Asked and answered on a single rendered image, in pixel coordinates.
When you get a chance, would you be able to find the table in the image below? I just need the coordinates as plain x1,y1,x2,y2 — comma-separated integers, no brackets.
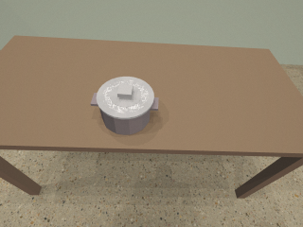
0,35,303,199

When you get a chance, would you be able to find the pot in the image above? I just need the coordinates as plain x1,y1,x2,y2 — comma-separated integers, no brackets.
90,93,159,135

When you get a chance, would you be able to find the knob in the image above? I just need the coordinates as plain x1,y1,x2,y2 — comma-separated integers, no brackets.
117,84,134,98

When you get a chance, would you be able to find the lid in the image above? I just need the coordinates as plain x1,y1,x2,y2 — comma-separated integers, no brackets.
96,77,154,120

